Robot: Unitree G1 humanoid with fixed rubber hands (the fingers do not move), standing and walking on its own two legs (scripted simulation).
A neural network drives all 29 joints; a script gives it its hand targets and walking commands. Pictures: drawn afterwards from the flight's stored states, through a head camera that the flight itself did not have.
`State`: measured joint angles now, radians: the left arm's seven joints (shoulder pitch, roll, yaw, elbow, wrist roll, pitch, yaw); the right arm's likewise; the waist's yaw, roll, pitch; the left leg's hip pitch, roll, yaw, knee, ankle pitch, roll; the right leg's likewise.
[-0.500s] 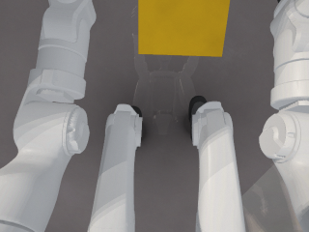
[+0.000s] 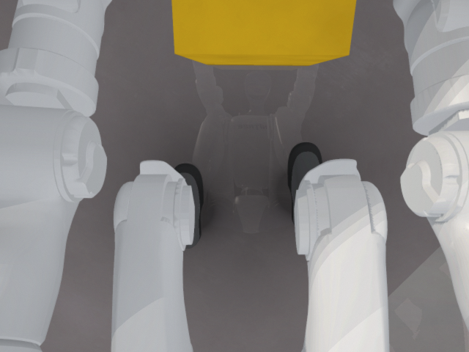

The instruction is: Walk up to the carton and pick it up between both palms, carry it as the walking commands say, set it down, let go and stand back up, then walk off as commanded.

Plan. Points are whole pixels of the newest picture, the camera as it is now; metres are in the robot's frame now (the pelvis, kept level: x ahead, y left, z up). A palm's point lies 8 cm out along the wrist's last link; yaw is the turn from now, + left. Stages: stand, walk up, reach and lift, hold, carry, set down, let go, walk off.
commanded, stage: reach and lift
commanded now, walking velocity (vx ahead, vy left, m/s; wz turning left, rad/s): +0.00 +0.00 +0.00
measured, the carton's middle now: out of the picture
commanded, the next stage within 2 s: none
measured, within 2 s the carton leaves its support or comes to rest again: leaves its support in 1.76 s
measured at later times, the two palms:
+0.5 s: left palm out of the picture +0.59 +0.13 -0.23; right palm out of the picture +0.55 -0.21 -0.24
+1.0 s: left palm out of the picture +0.59 +0.10 -0.23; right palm out of the picture +0.56 -0.19 -0.22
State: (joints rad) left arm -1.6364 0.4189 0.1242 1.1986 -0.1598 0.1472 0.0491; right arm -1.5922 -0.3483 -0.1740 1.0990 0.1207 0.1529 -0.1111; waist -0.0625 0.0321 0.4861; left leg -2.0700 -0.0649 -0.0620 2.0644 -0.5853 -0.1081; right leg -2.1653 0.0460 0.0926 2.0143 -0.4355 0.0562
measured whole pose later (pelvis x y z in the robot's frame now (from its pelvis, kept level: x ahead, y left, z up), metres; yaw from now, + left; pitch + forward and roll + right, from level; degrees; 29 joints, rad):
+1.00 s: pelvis +0.02 +0.01 -0.04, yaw -1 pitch +34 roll +0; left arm -1.59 0.30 0.08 1.11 -0.13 0.09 0.12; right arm -1.60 -0.33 -0.18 1.19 0.16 0.05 -0.10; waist -0.06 0.01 0.52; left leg -2.15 -0.08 -0.08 2.23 -0.66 -0.08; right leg -2.22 0.01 0.06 2.16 -0.53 0.06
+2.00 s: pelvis +0.01 +0.01 -0.03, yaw +0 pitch +30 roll +1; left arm -1.57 0.24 0.25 0.93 -0.05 0.27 0.18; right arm -1.52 -0.27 -0.25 0.91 0.03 0.30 -0.12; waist -0.08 0.05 0.53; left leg -2.09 -0.12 -0.07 2.18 -0.62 -0.10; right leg -2.15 0.06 0.11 2.13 -0.51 0.10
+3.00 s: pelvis -0.01 +0.01 +0.06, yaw -1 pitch +27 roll +2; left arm -1.46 0.15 0.38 0.68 0.07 0.41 0.13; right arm -1.43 -0.19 -0.34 0.62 -0.06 0.50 -0.11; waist -0.07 0.03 0.53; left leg -1.81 -0.14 -0.10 1.90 -0.56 -0.11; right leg -1.87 0.09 0.12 1.85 -0.45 0.10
